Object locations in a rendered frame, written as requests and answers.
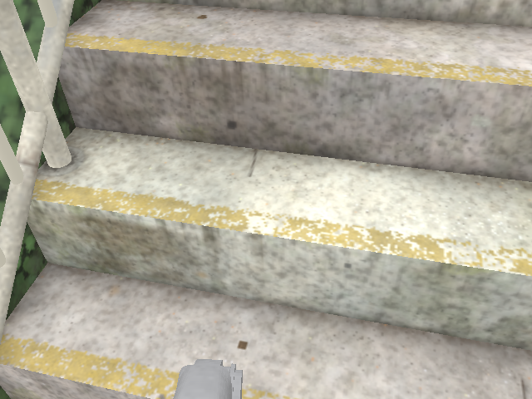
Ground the left robot thigh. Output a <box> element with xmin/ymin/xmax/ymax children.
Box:
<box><xmin>173</xmin><ymin>359</ymin><xmax>243</xmax><ymax>399</ymax></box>

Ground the robot left shin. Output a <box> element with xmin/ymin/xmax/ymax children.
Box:
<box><xmin>177</xmin><ymin>365</ymin><xmax>190</xmax><ymax>385</ymax></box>

